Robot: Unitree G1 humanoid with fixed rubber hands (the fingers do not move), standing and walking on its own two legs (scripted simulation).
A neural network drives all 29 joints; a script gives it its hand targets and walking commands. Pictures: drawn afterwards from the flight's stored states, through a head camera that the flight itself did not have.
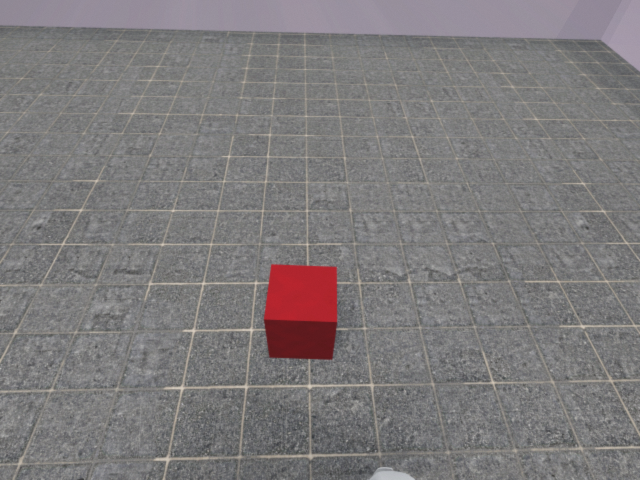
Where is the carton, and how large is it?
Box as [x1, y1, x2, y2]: [264, 264, 336, 359]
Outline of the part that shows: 271,264 264,315 269,356 331,359 336,326 336,267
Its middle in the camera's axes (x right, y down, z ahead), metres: -0.06 +0.24 +1.28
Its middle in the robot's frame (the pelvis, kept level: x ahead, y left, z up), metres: +0.73 +0.00 -0.64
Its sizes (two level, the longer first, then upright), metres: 0.210 0.200 0.250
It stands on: the floor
